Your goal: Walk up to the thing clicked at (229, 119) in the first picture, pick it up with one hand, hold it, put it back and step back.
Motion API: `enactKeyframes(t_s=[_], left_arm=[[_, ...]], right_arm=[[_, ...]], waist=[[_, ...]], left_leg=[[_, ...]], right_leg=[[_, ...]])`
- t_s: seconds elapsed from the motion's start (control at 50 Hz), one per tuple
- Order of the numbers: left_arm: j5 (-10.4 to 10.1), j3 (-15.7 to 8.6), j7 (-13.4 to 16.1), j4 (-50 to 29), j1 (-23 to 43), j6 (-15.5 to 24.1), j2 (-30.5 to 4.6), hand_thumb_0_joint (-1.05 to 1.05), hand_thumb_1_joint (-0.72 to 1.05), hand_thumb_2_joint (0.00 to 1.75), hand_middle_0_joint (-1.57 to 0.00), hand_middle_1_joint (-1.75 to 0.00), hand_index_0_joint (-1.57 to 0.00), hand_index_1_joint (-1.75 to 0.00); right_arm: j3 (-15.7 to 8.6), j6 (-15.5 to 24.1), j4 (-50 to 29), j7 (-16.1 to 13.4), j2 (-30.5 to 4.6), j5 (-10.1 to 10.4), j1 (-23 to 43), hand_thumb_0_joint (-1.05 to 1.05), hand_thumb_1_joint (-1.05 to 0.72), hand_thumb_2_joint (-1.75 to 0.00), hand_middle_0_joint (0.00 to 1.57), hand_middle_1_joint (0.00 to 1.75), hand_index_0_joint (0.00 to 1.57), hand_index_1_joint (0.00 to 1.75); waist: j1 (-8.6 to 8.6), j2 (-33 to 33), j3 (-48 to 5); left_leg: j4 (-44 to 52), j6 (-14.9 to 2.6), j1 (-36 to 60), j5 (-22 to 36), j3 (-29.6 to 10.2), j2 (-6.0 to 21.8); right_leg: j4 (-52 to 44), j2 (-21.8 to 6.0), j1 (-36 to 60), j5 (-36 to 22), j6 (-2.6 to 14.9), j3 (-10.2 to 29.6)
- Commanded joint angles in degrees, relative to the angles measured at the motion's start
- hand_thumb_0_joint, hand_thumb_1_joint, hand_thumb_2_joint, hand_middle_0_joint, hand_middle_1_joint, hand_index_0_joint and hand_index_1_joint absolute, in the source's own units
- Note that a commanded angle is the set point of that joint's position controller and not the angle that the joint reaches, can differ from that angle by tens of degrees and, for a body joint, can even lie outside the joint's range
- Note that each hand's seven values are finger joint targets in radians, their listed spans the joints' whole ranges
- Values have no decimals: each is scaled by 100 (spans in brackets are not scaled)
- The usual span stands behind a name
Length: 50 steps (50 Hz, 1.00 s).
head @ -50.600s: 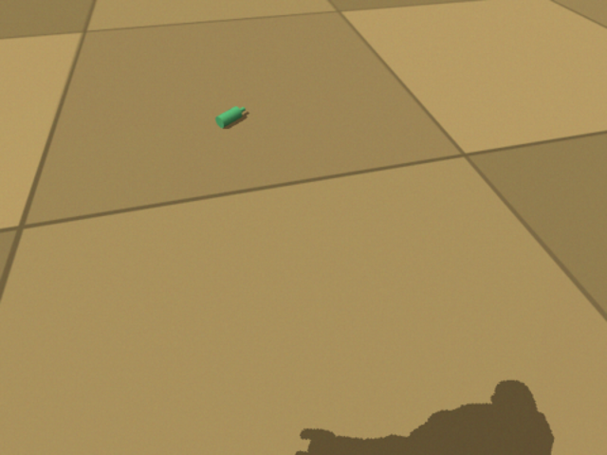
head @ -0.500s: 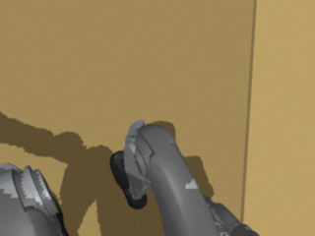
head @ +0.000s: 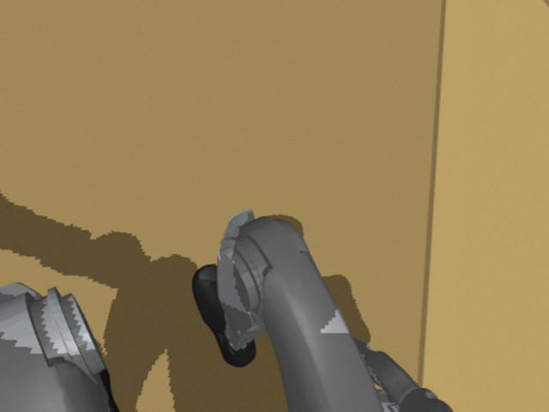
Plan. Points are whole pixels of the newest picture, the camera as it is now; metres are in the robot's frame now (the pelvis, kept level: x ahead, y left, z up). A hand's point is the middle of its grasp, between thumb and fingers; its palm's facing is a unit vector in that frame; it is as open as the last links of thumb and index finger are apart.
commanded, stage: withdraw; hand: left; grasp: from above
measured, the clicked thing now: out of the picture +0.50 +0.36 -0.28
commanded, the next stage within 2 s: home in 0.86 s
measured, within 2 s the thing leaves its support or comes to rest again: neither
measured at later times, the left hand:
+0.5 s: hand out of the picture +0.47 +0.40 -0.08, palm faces -0.45 -0.13 -0.88, open 14.0 cm
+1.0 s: hand out of the picture +0.47 +0.40 -0.12, palm faces -0.38 -0.10 -0.92, open 13.1 cm
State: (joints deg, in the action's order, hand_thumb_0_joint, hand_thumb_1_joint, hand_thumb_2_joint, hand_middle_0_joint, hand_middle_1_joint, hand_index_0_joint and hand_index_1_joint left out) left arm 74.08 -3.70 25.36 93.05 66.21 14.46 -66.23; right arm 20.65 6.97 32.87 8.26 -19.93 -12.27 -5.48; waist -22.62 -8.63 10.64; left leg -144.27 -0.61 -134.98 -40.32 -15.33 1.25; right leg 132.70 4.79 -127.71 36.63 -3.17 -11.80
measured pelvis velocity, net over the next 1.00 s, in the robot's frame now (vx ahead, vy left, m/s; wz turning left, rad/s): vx -0.01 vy -0.01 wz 0.09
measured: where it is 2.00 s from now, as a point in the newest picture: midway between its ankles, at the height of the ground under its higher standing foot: (170, 370)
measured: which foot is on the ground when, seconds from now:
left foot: down 0.00-1.00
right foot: down 0.00-1.00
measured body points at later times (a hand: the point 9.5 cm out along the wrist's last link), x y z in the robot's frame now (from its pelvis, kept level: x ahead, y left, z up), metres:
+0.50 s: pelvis +0.00 +0.00 +0.04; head +0.24 +0.12 +0.40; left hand +0.49 +0.41 -0.03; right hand +0.10 -0.26 -0.04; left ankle +0.06 +0.12 -0.28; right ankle +0.12 -0.11 -0.28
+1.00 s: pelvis -0.01 -0.01 +0.02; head +0.24 +0.11 +0.37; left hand +0.49 +0.40 -0.06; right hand +0.05 -0.26 -0.06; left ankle +0.06 +0.12 -0.28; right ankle +0.12 -0.11 -0.28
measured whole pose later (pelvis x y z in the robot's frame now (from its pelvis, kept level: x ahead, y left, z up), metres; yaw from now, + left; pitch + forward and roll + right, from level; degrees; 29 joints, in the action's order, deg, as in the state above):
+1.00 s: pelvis -0.01 -0.01 +0.02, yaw +5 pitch +33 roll -12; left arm 71.1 -5.2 10.7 76.4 64.4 10.2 -57.5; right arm 12.7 -4.4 32.0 4.9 -17.4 -7.3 -11.6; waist -18.2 -1.3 2.5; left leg -137.0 -1.1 -135.9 -35.6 -9.6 0.0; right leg 129.8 2.3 -129.5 35.1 -2.4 -7.4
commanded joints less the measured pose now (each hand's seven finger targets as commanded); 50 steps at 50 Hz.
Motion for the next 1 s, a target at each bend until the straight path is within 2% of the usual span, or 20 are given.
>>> enactKeyframes(t_s=[0.0, 0.08, 0.14, 0.18, 0.22, 0.28, 0.32, 0.34, 0.36, 0.38, 0.44, 0.46, 0.52, 0.66, 0.76, 0.8, 0.9, 0.92, 0.96, 0.98], left_arm=[[-69, -223, 261, -1115, 1620, -26, -1591, 0, -52, 98, -6, -102, -7, -101], [-119, -397, 232, -1634, 1725, -264, -1612, 0, -53, 99, -6, -101, -7, -101], [-212, -455, 2, -2147, 1639, -519, -1459, 0, -54, 99, -6, -101, -7, -100], [-320, -451, -316, -2507, 1386, -684, -1319, 0, -55, 100, -6, -100, -6, -100], [-413, -381, -718, -2883, 1404, -808, -1023, 0, -54, 99, -7, -100, -7, -100], [-639, -98, -1387, -2954, 1061, -1000, -383, 0, -53, 99, -7, -100, -7, -100], [-796, 74, -1800, -3023, 1022, -1054, -87, 0, -52, 99, -7, -99, -7, -99], [-848, 115, -1964, -3261, 1152, -1048, -94, 0, -52, 99, -8, -99, -8, -99], [-891, 170, -2112, -3285, 1226, -1027, 24, 0, -50, 99, -8, -98, -8, -98], [-957, 214, -2248, -3345, 1182, -988, 74, 0, -49, 98, -9, -98, -9, -98], [-1001, 200, -2508, -3435, 1232, -788, 12, 0, -47, 97, -10, -97, -10, -97], [-1004, 190, -2538, -3493, 1307, -702, -27, 0, -47, 97, -10, -97, -10, -96], [-949, 206, -2530, -3214, 1321, -450, 24, 0, -47, 96, -11, -96, -11, -96], [-560, 168, -1801, -2510, 1881, 5, -195, 0, -39, 89, -18, -88, -19, -88], [-218, -225, -1232, -2398, 2163, -20, -973, 0, -35, 85, -23, -84, -23, -84], [-216, -352, -1107, -2512, 2165, -111, -1111, 0, -34, 84, -24, -82, -24, -82], [-290, -491, -1130, -2727, 1882, -408, -1084, 0, -35, 84, -24, -82, -24, -82], [-347, -401, -1216, -2765, 1856, -452, -928, 0, -27, 91, -24, -74, -22, -74], [-494, -288, -1396, -2793, 1600, -545, -675, 0, -34, 84, -23, -84, -24, -83], [-561, -196, -1480, -2741, 1455, -576, -444, 0, -26, 91, -24, -76, -22, -75]], right_arm=[[-642, -58, 64, -90, -1935, 45, -1051, 0, -90, -90, 20, 30, 20, 30], [-782, -45, 49, -24, -1853, 84, -1152, 0, -90, -90, 20, 30, 20, 30], [-959, -105, 42, 53, -1783, 154, -1279, 0, -90, -90, 20, 30, 20, 30], [-1114, -191, -6, 89, -1750, 248, -1254, 0, -91, -90, 20, 30, 20, 30], [-1294, -320, -11, 115, -1728, 326, -1425, 0, -90, -90, 20, 30, 20, 30], [-1498, -587, -90, 92, -1610, 478, -1599, 0, -90, -90, 20, 30, 20, 30], [-1576, -777, -112, 12, -1582, 547, -1729, 0, -90, -90, 20, 30, 20, 30], [-1594, -862, -129, -53, -1567, 588, -1721, 0, -90, -90, 20, 30, 20, 30], [-1613, -929, -141, -98, -1577, 610, -1796, 0, -90, -90, 20, 30, 20, 30], [-1629, -980, -141, -158, -1543, 637, -1765, 0, -89, -90, 20, 30, 20, 30], [-1582, -1106, -164, -302, -1464, 683, -1783, 0, -89, -90, 20, 30, 20, 30], [-1580, -1133, -155, -349, -1451, 691, -1761, 0, -89, -90, 20, 30, 20, 30], [-1475, -1211, -186, -482, -1397, 676, -1675, 0, -89, -90, 20, 30, 20, 30], [-1251, -1275, -125, -569, -1359, 518, -1514, 0, -89, -90, 20, 30, 20, 30], [-1196, -1207, -165, -522, -1458, 419, -1530, 0, -90, -90, 20, 30, 20, 30], [-1205, -1184, -225, -488, -1442, 434, -1504, 0, -90, -90, 20, 30, 20, 30], [-1343, -1142, -218, -440, -1444, 481, -1636, 0, -90, -90, 20, 30, 20, 30], [-1369, -1145, -189, -434, -1421, 499, -1671, 0, -88, -90, 20, 30, 20, 30], [-1444, -1159, -96, -427, -1373, 524, -1764, 0, -90, -90, 20, 30, 20, 30], [-1479, -1159, -74, -430, -1400, 533, -1813, 0, -88, -90, 20, 30, 20, 30]], waist=[[-171, 3791, -4104], [-16, 4193, -4528], [120, 4341, -4835], [356, 4470, -5079], [350, 4352, -5205], [367, 3690, -4910], [257, 3202, -4610], [312, 3068, -4594], [195, 2918, -4490], [284, 2790, -4443], [250, 2463, -4380], [313, 2475, -4405], [269, 2457, -4265], [177, 3131, -4391], [305, 3452, -4952], [414, 3712, -5375], [481, 3725, -5364], [472, 3602, -5431], [468, 3363, -5377], [393, 3149, -5177]], left_leg=[[1513, 95, 3387, 1631, 431, 295], [1539, 109, 3666, 1933, 536, 277], [1621, 97, 3674, 2041, 637, 229], [1740, 118, 3846, 2150, 653, 205], [1777, 98, 3810, 2218, 694, 158], [2087, 24, 3540, 1786, 760, 95], [2214, -22, 3239, 1451, 788, 66], [2260, -53, 3109, 1305, 832, 53], [2272, -62, 3034, 1193, 825, 26], [2343, -63, 3021, 1064, 821, 21], [2351, -85, 2905, 1036, 829, -27], [2343, -83, 2934, 1037, 847, -38], [2340, -63, 3024, 1147, 808, -64], [2413, -17, 3470, 1195, 766, -16], [2239, -33, 3465, 1226, 927, -29], [2248, -32, 3714, 1435, 928, -12], [2291, -35, 3479, 1260, 1013, -45], [2284, -59, 3467, 1188, 1021, -39], [2276, -83, 3346, 1155, 1048, -32], [2253, -84, 3187, 1125, 1050, -62]], right_leg=[[-996, 111, 1996, -1542, 491, -441], [-999, 85, 2008, -1728, 486, -362], [-1043, 77, 2037, -1797, 508, -304], [-1024, 51, 1825, -1718, 563, -238], [-1122, 19, 1808, -1733, 571, -178], [-1440, 13, 1918, -1433, 604, -80], [-1646, -11, 2051, -1235, 618, -21], [-1747, -7, 2119, -1129, 630, 20], [-1819, -31, 2090, -1027, 637, 17], [-1871, -33, 2036, -883, 656, 56], [-1984, -62, 2126, -796, 651, 95], [-1993, -78, 2084, -777, 658, 129], [-1991, -101, 1904, -821, 667, 113], [-1656, -121, 1498, -930, 604, 49], [-1512, -97, 1806, -1006, 568, 60], [-1400, -92, 1863, -1174, 555, 70], [-1496, -125, 1948, -1023, 570, 93], [-1546, -110, 1982, -975, 575, 129], [-1659, -97, 2072, -954, 563, 164], [-1714, -108, 2000, -909, 584, 137]])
